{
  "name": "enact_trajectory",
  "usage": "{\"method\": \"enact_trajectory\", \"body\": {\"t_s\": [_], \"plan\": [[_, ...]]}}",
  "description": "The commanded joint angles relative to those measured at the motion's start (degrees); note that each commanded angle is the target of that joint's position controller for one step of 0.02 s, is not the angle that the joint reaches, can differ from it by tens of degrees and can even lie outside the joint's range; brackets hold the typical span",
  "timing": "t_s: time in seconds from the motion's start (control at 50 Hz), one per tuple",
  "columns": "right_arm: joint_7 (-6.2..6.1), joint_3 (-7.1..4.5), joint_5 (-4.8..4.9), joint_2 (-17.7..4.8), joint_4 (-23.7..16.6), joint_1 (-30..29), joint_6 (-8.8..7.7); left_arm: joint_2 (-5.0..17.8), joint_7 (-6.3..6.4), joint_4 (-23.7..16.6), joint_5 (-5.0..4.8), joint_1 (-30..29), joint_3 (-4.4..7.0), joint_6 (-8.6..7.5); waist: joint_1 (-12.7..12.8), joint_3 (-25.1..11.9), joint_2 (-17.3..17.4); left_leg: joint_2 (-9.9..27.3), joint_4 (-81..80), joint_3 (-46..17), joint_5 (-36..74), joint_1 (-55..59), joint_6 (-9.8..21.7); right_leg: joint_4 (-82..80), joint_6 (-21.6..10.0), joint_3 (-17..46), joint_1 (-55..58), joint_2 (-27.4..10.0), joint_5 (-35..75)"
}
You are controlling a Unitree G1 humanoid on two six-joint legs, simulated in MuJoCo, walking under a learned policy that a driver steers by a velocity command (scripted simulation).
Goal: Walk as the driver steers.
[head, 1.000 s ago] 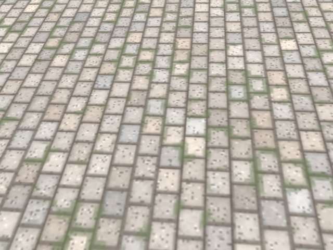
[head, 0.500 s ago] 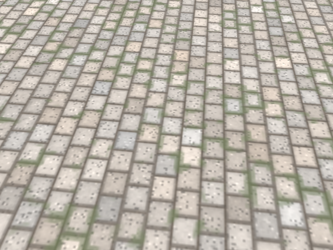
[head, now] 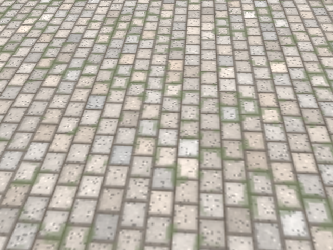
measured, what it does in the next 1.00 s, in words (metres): walks ahead: left foot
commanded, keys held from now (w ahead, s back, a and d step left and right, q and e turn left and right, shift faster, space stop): w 1.00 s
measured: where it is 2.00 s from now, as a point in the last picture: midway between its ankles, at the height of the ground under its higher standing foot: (184, 147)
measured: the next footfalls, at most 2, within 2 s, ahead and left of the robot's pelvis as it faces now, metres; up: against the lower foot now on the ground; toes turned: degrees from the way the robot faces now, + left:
left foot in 0.48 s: +0.39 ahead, +0.04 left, +0.00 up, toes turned +3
right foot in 1.02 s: +0.70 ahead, -0.11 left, +0.00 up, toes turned -4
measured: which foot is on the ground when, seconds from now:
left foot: down 0.00-0.02, up 0.04-0.46, down 0.48-1.00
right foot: down 0.00-0.48, up 0.50-1.00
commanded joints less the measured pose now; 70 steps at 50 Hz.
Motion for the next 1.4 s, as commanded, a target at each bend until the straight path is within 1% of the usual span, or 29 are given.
{"method": "enact_trajectory", "body": {"t_s": [0.02,0.04,0.06,0.08,0.12,0.22,0.36,0.42,0.46,0.48,0.5,0.52,0.54,0.56,0.6,0.62,0.7,0.8,0.9,0.96,1.0,1.02,1.04,1.06,1.08,1.1,1.14,1.22,1.4], "plan": [[0.35,-0.69,-0.05,-4.4,-5.3,-7.8,-1.82,5.2,0.55,2.1,-0.09,14.2,1.92,-1.88,8.4,7.7,-4.9,4.5,5.0,-4.4,-9.2,-26.4,5.4,-14.7,-1.2,9.5,20.9,-5.3,-2.0],[0.92,0.41,0.16,-0.3,-7.7,-8.8,-2.55,11.8,0.72,3.4,-0.21,21.8,3.61,-2.00,10.0,4.0,-18.7,-2.6,23.0,5.2,-9.6,-35.4,2.8,-25.7,-5.3,34.2,26.5,-19.1,-18.8],[1.35,-0.66,-1.65,-5.3,-8.3,-9.5,-2.73,10.8,0.76,4.2,-0.43,20.5,3.53,-1.39,7.2,7.8,-12.5,0.0,33.0,3.5,-10.7,-38.2,3.3,-26.6,-7.6,39.9,20.9,-22.9,-21.6],[2.02,-0.67,-1.81,-4.8,-8.1,-9.9,-3.03,7.8,0.48,1.9,-0.29,14.5,2.79,-1.63,4.2,11.4,-5.8,3.0,37.1,2.0,-5.0,-38.8,3.7,-26.3,-7.4,35.5,16.3,-21.0,-18.8],[2.96,-0.30,-1.16,-2.7,-7.3,-8.6,-3.74,5.8,0.27,-0.3,-0.41,9.0,2.20,-2.77,1.3,10.7,-3.5,5.7,36.8,2.3,3.6,-35.7,2.8,-27.0,-5.8,25.0,13.7,-16.2,-4.0],[3.31,-0.57,-1.17,-2.4,-9.1,-12.4,-2.45,3.2,0.65,2.6,-0.69,15.9,0.93,-3.95,1.5,6.8,-5.7,4.8,35.4,7.7,8.5,-37.1,0.4,-23.0,-4.3,11.0,18.5,-11.6,33.1],[3.13,1.08,-0.08,-0.5,-15.9,-27.1,-2.13,3.9,1.44,3.4,-0.40,17.4,0.25,-4.05,3.4,9.7,-7.4,0.8,12.7,13.6,14.2,-28.1,1.3,-23.5,-3.9,5.9,14.7,-10.4,48.4],[2.04,-0.08,0.00,-3.6,-14.5,-19.1,-2.55,5.6,1.73,3.3,-0.47,15.0,0.67,-4.40,-1.2,4.7,-8.1,-2.3,9.4,13.5,12.3,-16.5,4.7,-13.3,-2.9,4.5,17.8,-11.8,68.7],[1.16,-1.75,-0.10,-6.1,-9.5,-2.9,-3.45,6.8,1.61,2.6,-0.82,12.1,1.07,-4.00,-8.4,-3.1,-7.4,-1.9,3.2,11.1,14.4,0.6,7.3,5.6,-2.3,3.3,15.0,-10.9,65.1],[0.57,-3.04,-1.45,-10.0,-8.0,5.2,-3.67,5.0,1.16,1.3,-0.99,12.2,0.58,-3.98,-10.6,-8.3,-2.9,8.4,1.6,-0.2,4.6,12.8,9.6,21.1,-2.1,2.0,5.0,-8.3,46.0],[0.86,-3.89,-2.66,-14.1,-8.3,6.0,-3.51,-2.7,0.44,0.5,-1.78,19.3,-0.44,-3.59,-4.8,-13.4,9.1,25.9,-2.3,-30.0,3.3,25.4,18.4,44.0,-0.4,0.7,-14.8,2.4,-7.3],[1.62,-3.86,0.01,-11.7,-8.3,2.6,-3.04,4.1,0.52,0.5,-0.93,15.2,1.31,-3.13,-5.8,-11.3,1.6,24.3,-9.8,-36.8,-7.8,20.6,19.6,48.8,-1.6,6.8,-21.0,1.9,-5.0],[1.71,-2.90,0.62,-8.4,-9.6,-4.5,-3.24,4.9,0.34,-2.0,-0.57,8.9,1.75,-3.32,-2.9,-1.1,1.4,22.6,-12.6,-27.3,-10.4,11.3,17.2,46.3,-2.1,6.7,-23.8,-1.7,1.3],[1.98,-2.06,0.45,-4.8,-10.0,-7.7,-3.89,4.5,0.14,-2.8,-0.34,5.8,1.87,-3.60,-1.6,3.4,-1.0,20.0,-14.9,-21.3,-3.5,3.4,15.4,43.1,-2.1,6.4,-21.6,-3.4,4.8],[1.56,-0.79,0.00,-1.2,-8.5,-7.0,-5.08,2.3,-0.33,-2.4,0.51,6.7,1.89,-2.41,2.1,5.0,-1.3,15.5,-16.2,-11.6,9.1,-5.0,12.0,37.9,-0.9,6.3,-14.9,-5.6,6.3],[1.39,-0.56,0.00,-1.0,-7.7,-5.5,-5.61,0.8,-0.66,-2.3,0.59,7.5,1.76,-1.75,2.9,4.7,-0.7,14.5,-16.5,-8.8,13.0,-6.1,11.4,35.9,-0.3,6.0,-13.5,-5.8,6.2],[1.17,-0.77,0.18,-4.0,-6.1,-0.1,-6.47,1.4,-1.36,-5.5,0.85,-0.2,2.10,-0.26,2.8,6.6,0.8,12.3,-18.3,-2.7,20.6,-5.5,10.6,28.5,1.7,2.8,-19.6,-7.1,11.4],[1.16,-0.07,0.32,-3.4,-5.4,5.4,-6.17,0.9,-1.71,-10.3,-0.18,-13.7,1.52,-0.43,-0.8,7.4,1.6,9.9,-17.7,1.8,32.0,-1.0,7.5,11.9,3.0,-1.1,-21.5,-5.7,21.0],[0.43,0.03,-0.37,-4.1,-4.0,10.1,-5.80,1.4,-1.42,-13.0,-0.43,-20.7,1.29,-0.90,-3.0,7.3,2.7,12.5,-14.6,2.0,40.0,9.7,7.8,2.6,1.2,-2.6,-21.9,-3.2,20.8],[-0.05,-0.31,-0.77,-5.3,-4.1,8.0,-5.68,2.9,-0.89,-12.6,-0.33,-16.7,2.01,-1.67,0.3,5.1,3.5,14.0,-7.1,3.1,56.0,13.1,7.4,-0.9,-1.7,-3.2,-14.6,-0.3,14.0],[0.04,-0.58,-0.52,-6.2,-4.3,6.0,-5.38,5.1,0.00,-7.8,-0.04,-1.8,3.40,-2.53,6.7,-2.1,2.8,12.3,9.2,5.0,60.1,10.6,5.9,-6.5,-4.3,-3.6,2.4,2.1,15.1],[0.26,-0.18,0.11,-5.1,-5.7,5.3,-5.54,8.5,0.64,-5.3,1.29,8.0,4.63,-2.97,10.3,-7.8,0.5,10.4,23.3,6.0,44.8,-0.6,5.1,-6.8,-6.9,4.8,17.5,-5.9,12.8],[1.00,0.87,2.42,0.9,-7.1,11.5,-5.45,14.5,0.70,-4.9,2.48,13.1,6.27,-2.76,7.9,-15.6,-12.0,0.0,47.1,9.9,5.5,-21.7,2.1,-9.9,-15.4,33.2,34.2,-24.1,9.7],[0.93,-0.70,0.95,-4.2,-6.4,9.9,-5.22,12.3,-0.12,-4.8,0.07,9.5,6.05,-1.91,7.0,-15.0,-6.3,-1.2,53.6,2.1,-8.2,-28.0,3.1,-16.1,-16.4,42.1,31.2,-24.2,7.4],[0.99,-1.11,0.31,-4.5,-8.2,4.5,-5.18,9.4,-0.31,-5.8,-0.92,2.6,5.20,-1.85,4.1,-4.8,-4.8,2.3,52.9,1.3,-3.3,-31.4,3.4,-17.8,-14.3,32.5,22.2,-22.2,4.4],[1.21,-1.02,-0.03,-3.8,-9.1,1.1,-5.43,5.6,-0.60,-6.4,-0.88,-1.2,4.27,-2.29,3.0,0.5,-1.9,4.4,49.6,1.4,0.5,-30.5,3.3,-20.4,-12.4,26.3,14.3,-19.7,7.8],[1.67,-1.05,-1.18,-1.8,-9.1,1.0,-4.26,1.8,-0.20,-5.1,-0.73,-1.9,3.06,-3.12,-0.4,3.8,-2.8,6.8,43.5,1.8,3.2,-25.2,2.4,-23.0,-8.5,17.3,5.3,-14.7,15.0],[2.68,-1.11,-1.54,-0.4,-10.6,-2.0,-2.37,4.1,0.07,-2.5,-0.77,3.7,3.25,-4.50,-1.6,4.5,-3.6,7.7,38.2,4.2,7.3,-26.7,0.4,-24.9,-8.1,10.6,3.9,-12.3,23.9],[2.99,-0.17,-0.39,-0.4,-17.7,-22.4,-2.47,4.7,0.44,-0.3,-0.67,13.1,2.64,-4.28,3.6,6.9,-5.1,6.1,13.5,9.1,19.7,-30.5,-0.7,-25.1,-6.3,5.4,13.2,-10.9,33.7]]}}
